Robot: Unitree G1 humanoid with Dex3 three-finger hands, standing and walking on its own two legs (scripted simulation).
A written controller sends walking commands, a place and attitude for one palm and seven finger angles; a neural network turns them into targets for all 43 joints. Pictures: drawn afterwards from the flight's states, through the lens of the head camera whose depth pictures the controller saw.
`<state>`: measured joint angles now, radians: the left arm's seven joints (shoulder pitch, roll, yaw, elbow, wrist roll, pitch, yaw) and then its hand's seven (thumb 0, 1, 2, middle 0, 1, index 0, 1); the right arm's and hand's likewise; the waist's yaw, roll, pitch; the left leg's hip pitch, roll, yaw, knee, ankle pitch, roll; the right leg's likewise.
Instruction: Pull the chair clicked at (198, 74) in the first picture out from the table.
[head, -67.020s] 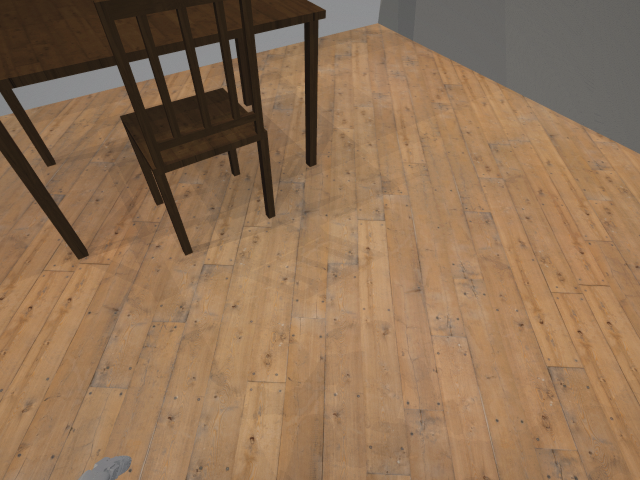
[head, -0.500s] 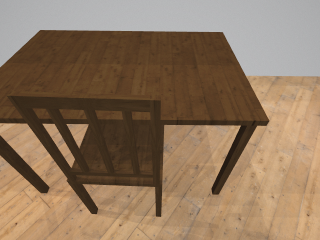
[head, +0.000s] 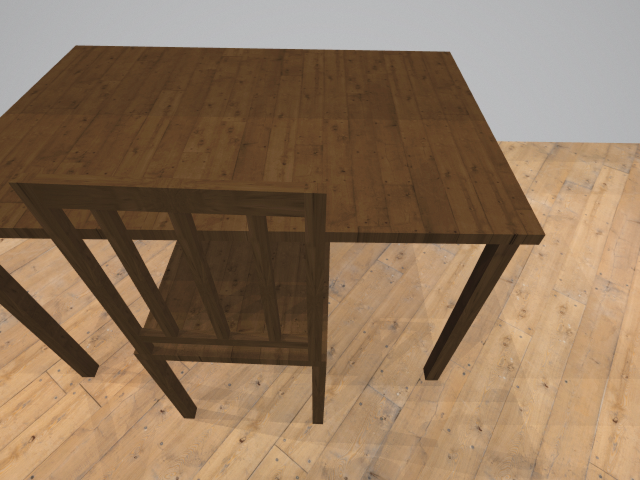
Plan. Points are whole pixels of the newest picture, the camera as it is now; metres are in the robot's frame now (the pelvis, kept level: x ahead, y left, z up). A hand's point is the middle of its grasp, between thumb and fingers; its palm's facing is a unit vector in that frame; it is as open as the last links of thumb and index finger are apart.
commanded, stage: raise the hand toward the chair's back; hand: left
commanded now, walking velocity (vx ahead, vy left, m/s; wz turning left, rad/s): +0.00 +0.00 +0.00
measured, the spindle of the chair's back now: (205, 284) +0.43 +0.22 -0.07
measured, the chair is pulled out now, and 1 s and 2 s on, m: -0.08 -0.08 -0.08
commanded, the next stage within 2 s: none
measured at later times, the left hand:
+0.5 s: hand out of the picture +0.13 +0.19 -0.05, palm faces +0.15 -0.99 -0.08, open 10.6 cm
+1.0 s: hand (178, 452) +0.17 +0.19 -0.07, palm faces -0.05 -1.00 -0.03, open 14.9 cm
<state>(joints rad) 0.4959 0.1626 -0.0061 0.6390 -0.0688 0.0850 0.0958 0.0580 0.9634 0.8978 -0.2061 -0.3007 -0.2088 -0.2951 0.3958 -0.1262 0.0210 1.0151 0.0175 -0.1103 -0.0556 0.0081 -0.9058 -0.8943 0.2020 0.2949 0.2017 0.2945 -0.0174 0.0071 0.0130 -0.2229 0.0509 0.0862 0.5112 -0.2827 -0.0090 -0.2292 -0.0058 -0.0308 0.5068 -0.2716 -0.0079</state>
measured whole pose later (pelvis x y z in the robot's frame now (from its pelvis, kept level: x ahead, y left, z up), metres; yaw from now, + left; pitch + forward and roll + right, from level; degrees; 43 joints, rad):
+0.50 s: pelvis -0.03 -0.01 -0.10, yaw +5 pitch +15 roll -2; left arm 0.56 0.21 0.11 -0.06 -0.21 -0.59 -0.20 0.02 0.42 0.70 -0.16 -0.23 -0.16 -0.22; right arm 0.08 -0.23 -0.03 0.50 -0.01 -0.23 0.01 0.01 -0.90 -0.90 0.20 0.29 0.20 0.29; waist 0.05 -0.01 -0.13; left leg -0.96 0.05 -0.05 1.25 -0.55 -0.02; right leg -0.90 -0.04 -0.13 1.21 -0.57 -0.03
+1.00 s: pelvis -0.04 +0.01 -0.10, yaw +3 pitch +17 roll -3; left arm 0.41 0.24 0.13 0.00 -0.25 -0.43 -0.30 0.00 -0.16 0.45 -0.09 -0.13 -0.09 -0.13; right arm 0.23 -0.27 -0.03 0.57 0.04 -0.21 -0.06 0.01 -0.90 -0.89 0.20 0.30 0.20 0.29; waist -0.04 0.02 -0.14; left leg -1.00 0.05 -0.01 1.22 -0.52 0.01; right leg -0.94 -0.04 -0.10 1.18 -0.52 -0.01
